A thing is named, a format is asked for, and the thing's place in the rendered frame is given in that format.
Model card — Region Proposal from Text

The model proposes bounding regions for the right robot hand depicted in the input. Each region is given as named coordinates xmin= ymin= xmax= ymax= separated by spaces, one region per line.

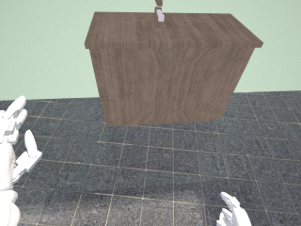
xmin=216 ymin=191 xmax=252 ymax=226

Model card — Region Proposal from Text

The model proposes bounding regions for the tap lever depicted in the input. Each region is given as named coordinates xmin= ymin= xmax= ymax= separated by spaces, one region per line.
xmin=156 ymin=9 xmax=165 ymax=22

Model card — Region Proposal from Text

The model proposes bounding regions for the left robot forearm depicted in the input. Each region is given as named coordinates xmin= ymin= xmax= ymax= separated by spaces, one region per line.
xmin=0 ymin=190 xmax=21 ymax=226

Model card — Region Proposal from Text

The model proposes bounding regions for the counter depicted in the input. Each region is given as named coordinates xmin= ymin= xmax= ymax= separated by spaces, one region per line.
xmin=84 ymin=0 xmax=263 ymax=126

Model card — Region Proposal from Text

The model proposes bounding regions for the left robot hand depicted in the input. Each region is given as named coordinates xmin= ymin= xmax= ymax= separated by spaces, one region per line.
xmin=0 ymin=96 xmax=42 ymax=192

